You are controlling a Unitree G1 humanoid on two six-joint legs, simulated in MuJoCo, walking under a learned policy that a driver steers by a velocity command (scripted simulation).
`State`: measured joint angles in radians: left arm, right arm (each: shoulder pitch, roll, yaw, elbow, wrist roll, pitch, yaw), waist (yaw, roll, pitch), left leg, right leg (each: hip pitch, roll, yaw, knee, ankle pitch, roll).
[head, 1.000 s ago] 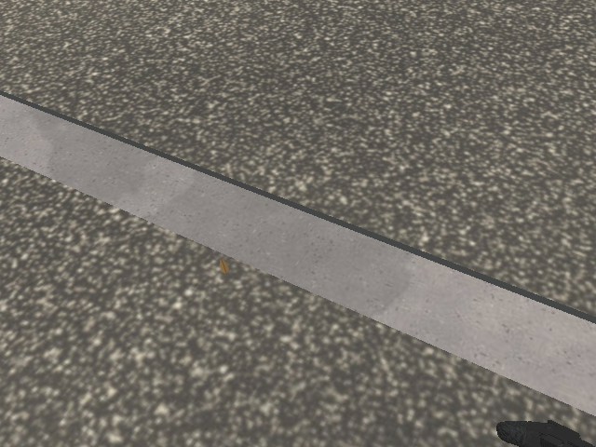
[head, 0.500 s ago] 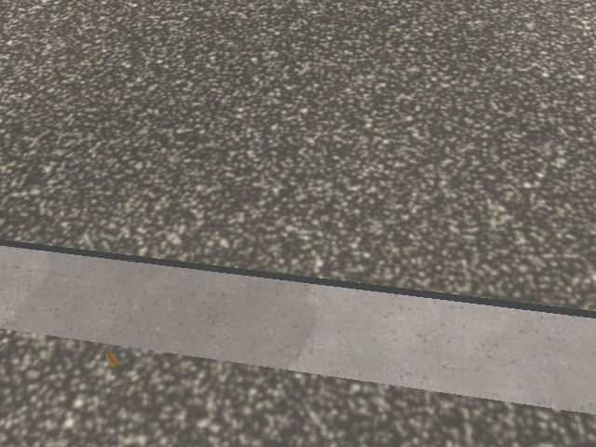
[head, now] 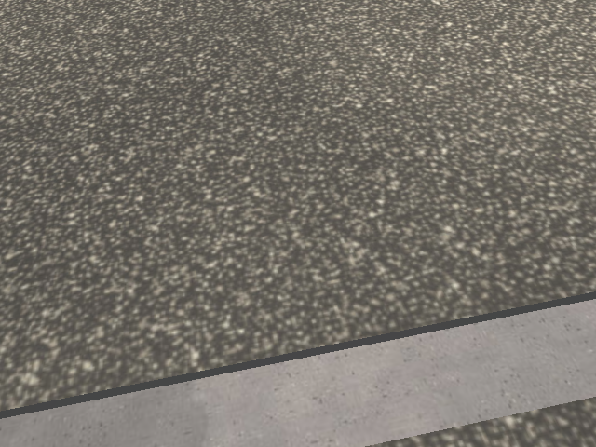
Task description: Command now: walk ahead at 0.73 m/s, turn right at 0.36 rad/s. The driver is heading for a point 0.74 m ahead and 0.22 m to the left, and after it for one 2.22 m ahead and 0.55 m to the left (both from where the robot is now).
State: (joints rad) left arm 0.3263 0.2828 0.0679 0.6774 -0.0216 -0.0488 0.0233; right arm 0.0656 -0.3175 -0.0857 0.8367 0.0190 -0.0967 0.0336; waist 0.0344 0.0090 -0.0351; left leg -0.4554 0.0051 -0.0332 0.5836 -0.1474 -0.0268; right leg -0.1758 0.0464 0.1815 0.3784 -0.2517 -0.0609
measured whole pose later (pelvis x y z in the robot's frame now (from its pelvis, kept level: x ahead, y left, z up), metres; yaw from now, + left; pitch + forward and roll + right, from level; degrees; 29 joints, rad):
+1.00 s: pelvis +0.74 +0.10 -0.05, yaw +22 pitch -1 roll -5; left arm 0.36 0.32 0.09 0.82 -0.01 -0.09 0.00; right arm 0.07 -0.31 -0.05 0.64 0.04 -0.02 0.06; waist 0.07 0.00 0.07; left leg -0.75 0.11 0.08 0.82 0.02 0.11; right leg 0.27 -0.01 -0.32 0.25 -0.45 0.09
